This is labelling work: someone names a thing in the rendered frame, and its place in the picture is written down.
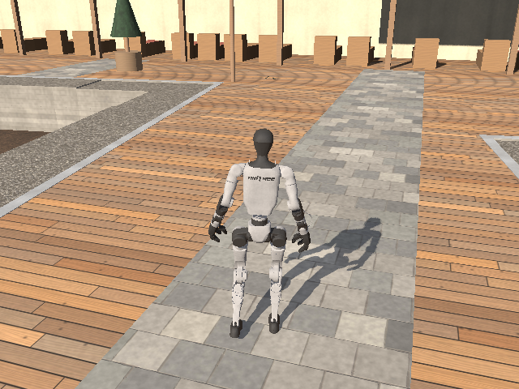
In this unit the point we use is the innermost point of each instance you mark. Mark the right robot hand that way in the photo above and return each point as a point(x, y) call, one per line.
point(305, 239)

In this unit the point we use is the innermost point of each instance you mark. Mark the robot right upper arm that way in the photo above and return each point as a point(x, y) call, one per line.
point(291, 187)

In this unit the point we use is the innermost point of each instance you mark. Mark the left robot thigh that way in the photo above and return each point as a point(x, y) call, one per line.
point(240, 243)

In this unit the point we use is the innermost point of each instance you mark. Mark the left robot hand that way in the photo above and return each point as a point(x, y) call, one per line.
point(212, 230)

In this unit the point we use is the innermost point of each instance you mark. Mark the robot left upper arm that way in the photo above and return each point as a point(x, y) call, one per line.
point(235, 171)

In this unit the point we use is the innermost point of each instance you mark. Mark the robot left forearm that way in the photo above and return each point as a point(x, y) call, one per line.
point(219, 214)

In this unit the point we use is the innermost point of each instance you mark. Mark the robot right foot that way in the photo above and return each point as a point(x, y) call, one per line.
point(274, 327)

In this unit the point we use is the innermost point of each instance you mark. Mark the robot right forearm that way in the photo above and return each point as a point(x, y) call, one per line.
point(300, 219)

